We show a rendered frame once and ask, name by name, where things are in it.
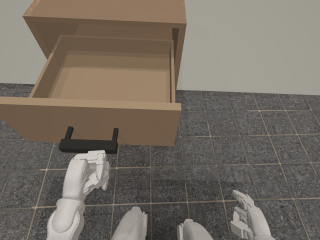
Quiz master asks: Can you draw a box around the robot right shin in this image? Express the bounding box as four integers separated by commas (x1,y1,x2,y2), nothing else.
183,219,193,224

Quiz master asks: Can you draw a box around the right robot hand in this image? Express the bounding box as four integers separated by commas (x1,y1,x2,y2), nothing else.
230,190,271,240

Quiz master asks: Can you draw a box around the drawer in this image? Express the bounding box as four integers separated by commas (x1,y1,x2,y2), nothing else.
0,34,182,146

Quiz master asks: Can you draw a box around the handle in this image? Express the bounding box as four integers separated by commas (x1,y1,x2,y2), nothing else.
58,126,119,154

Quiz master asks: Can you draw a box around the left robot hand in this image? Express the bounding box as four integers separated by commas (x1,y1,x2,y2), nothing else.
62,150,110,202

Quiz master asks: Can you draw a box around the robot left forearm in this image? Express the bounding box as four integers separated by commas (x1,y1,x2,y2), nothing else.
46,197,86,240

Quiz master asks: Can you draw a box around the cabinet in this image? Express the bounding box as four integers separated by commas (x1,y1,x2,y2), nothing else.
22,0,187,97

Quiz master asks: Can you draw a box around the right robot thigh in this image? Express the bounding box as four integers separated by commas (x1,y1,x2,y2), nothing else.
177,221,213,240

